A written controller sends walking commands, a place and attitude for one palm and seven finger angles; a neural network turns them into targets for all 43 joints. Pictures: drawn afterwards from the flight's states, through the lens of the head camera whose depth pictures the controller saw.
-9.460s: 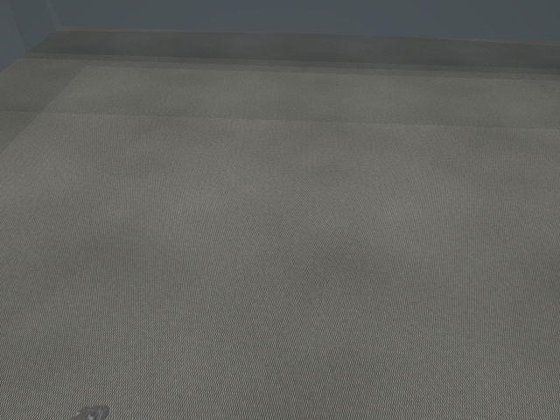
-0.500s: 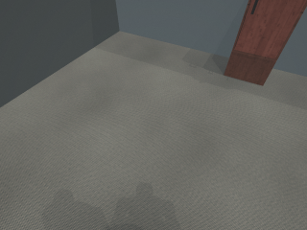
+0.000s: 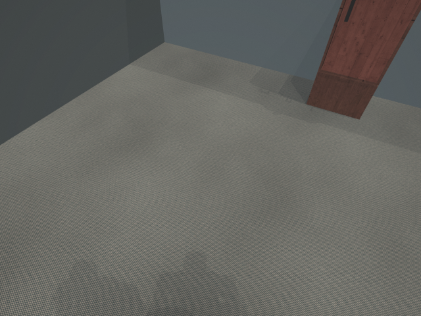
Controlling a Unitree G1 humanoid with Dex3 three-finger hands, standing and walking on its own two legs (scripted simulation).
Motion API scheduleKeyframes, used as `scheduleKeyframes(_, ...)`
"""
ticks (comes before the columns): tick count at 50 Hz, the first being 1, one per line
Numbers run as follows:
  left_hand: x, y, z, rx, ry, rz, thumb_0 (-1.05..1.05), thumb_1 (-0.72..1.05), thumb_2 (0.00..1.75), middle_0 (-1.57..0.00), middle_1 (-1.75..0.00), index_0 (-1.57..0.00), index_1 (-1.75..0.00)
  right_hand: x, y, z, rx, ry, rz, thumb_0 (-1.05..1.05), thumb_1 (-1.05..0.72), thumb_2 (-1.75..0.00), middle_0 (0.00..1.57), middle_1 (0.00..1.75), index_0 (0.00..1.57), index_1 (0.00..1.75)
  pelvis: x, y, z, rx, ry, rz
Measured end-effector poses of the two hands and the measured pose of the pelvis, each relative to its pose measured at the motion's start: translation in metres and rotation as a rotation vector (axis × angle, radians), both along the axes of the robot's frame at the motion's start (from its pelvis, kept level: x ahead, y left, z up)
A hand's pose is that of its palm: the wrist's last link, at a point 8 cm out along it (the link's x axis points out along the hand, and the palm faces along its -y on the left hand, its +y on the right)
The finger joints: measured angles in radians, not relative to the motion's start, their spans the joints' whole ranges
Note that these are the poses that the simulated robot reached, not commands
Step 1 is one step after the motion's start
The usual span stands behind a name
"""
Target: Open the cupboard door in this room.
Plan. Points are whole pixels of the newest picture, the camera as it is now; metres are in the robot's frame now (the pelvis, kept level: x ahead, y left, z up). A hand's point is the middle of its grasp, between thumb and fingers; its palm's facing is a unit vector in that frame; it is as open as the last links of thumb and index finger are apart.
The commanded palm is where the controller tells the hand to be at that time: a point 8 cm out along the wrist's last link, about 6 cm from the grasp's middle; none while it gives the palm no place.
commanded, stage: stand and wait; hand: left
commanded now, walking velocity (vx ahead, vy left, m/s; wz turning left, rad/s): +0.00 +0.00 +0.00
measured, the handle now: (350, 8) +1.81 -0.75 -0.02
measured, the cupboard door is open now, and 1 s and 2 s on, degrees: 0 0 0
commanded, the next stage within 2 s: turn or walk to find it in 0.36 s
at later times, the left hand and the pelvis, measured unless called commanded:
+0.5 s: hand out of the picture +0.05 +0.24 -0.17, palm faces +0.00 -0.95 -0.30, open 7.4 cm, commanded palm none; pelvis +0.00 +0.01 +0.00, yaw -2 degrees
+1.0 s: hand out of the picture +0.07 +0.19 -0.18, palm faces -0.06 -0.97 -0.22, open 7.3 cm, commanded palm none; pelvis +0.01 +0.01 -0.01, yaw -4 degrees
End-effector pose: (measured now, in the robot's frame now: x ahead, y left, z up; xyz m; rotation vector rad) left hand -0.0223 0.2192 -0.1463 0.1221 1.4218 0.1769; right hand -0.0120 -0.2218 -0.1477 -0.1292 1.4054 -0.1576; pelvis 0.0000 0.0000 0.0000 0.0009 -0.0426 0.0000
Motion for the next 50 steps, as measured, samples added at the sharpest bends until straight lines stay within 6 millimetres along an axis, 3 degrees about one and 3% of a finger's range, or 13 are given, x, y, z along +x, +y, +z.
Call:
scheduleKeyframes(12, 0.034, 0.033, 0.008, 0.059, -0.071, -0.038, 0.01, 0.90, 0.90, -0.20, -0.30, -0.20, -0.30, 0.009, -0.013, 0.005, -0.036, -0.017, 0.016, 0.00, -0.90, -0.90, 0.20, 0.30, 0.20, 0.30, -0.001, 0.005, 0.001, -0.001, 0.005, 0.001)
scheduleKeyframes(22, 0.064, 0.061, 0.016, 0.110, -0.117, -0.068, 0.01, 0.90, 0.90, -0.20, -0.30, -0.20, -0.30, 0.044, -0.038, 0.015, -0.101, -0.077, 0.049, 0.00, -0.90, -0.90, 0.20, 0.30, 0.20, 0.30, 0.004, 0.009, 0.002, -0.002, 0.009, -0.006)
scheduleKeyframes(30, 0.081, 0.056, 0.011, 0.105, -0.096, -0.117, 0.01, 0.91, 0.90, -0.20, -0.30, -0.19, -0.30, 0.064, -0.034, 0.009, -0.098, -0.155, 0.006, 0.00, -0.90, -0.90, 0.20, 0.30, 0.20, 0.30, 0.004, 0.008, -0.006, 0.008, 0.024, -0.072)
scheduleKeyframes(37, 0.087, 0.029, 0.005, 0.073, -0.106, -0.149, 0.01, 0.91, 0.90, -0.20, -0.30, -0.20, -0.30, 0.055, -0.025, -0.007, -0.040, -0.135, -0.033, 0.00, -0.90, -0.90, 0.20, 0.30, 0.20, 0.30, 0.005, 0.001, -0.011, 0.008, 0.033, -0.084)
scheduleKeyframes(42, 0.086, 0.014, 0.001, 0.030, -0.101, -0.143, 0.01, 0.90, 0.90, -0.20, -0.30, -0.20, -0.30, 0.039, -0.014, -0.007, -0.021, -0.084, -0.050, 0.00, -0.90, -0.90, 0.20, 0.30, 0.20, 0.30, 0.009, 0.003, -0.009, 0.006, 0.035, -0.077)
scheduleKeyframes(50, 0.088, 0.019, 0.000, 0.026, -0.102, -0.133, 0.01, 0.91, 0.90, -0.21, -0.30, -0.20, -0.30, 0.010, 0.000, -0.003, -0.009, -0.013, -0.078, 0.00, -0.90, -0.90, 0.20, 0.30, 0.20, 0.30, 0.014, 0.006, -0.005, 0.003, 0.023, -0.076)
